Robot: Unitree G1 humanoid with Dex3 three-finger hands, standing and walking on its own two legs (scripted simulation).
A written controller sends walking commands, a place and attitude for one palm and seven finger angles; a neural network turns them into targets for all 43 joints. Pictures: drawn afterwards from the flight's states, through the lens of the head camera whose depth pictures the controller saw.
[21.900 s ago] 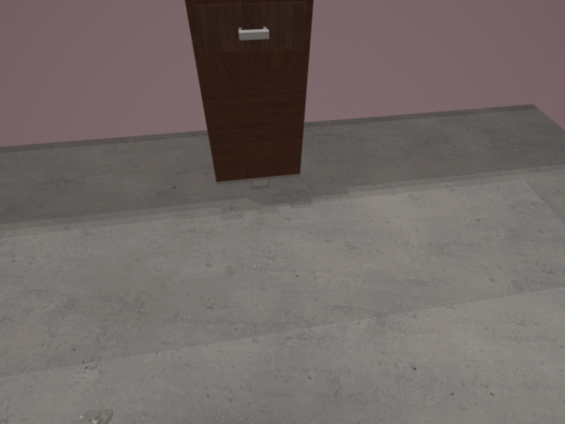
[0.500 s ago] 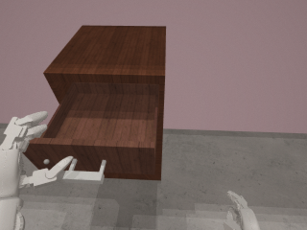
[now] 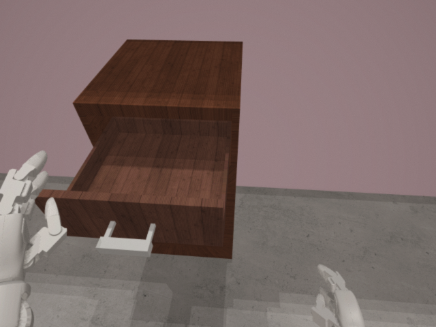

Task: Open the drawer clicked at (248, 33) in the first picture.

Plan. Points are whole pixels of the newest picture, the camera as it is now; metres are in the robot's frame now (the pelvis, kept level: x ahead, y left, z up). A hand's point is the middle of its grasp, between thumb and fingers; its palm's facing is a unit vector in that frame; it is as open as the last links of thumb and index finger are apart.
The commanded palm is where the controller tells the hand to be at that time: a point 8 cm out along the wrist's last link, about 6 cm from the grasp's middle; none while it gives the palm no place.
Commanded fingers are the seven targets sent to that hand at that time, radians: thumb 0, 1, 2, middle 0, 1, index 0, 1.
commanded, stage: step back with the hand held close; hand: left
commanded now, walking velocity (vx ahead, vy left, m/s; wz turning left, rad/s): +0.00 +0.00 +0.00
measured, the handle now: (128, 236) +0.28 +0.24 -0.03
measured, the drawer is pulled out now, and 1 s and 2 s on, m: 0.28 0.28 0.28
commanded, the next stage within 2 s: stop stepping back and stand still in 1.34 s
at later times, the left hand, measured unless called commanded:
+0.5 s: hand (39, 263) +0.15 +0.26 +0.14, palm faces +0.34 -0.78 -0.52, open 7.4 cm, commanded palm +0.08 +0.30 +0.17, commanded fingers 0.00 0.90 0.90 -0.20 -0.30 -0.20 -0.30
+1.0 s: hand (7, 310) +0.09 +0.26 +0.15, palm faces +0.39 -0.78 -0.48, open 7.4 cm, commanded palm +0.02 +0.30 +0.17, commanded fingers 0.00 0.90 0.90 -0.20 -0.30 -0.20 -0.30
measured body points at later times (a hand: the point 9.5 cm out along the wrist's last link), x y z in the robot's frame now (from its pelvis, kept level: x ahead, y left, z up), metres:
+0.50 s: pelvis -0.05 +0.02 -0.01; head -0.01 +0.01 +0.44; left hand +0.12 +0.30 +0.17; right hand +0.15 -0.22 -0.09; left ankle -0.03 +0.13 -0.74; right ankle +0.03 -0.13 -0.74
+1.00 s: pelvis -0.10 +0.01 -0.02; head -0.07 +0.03 +0.43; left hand +0.06 +0.30 +0.17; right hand +0.08 -0.22 -0.09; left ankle -0.04 +0.13 -0.74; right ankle -0.04 -0.11 -0.74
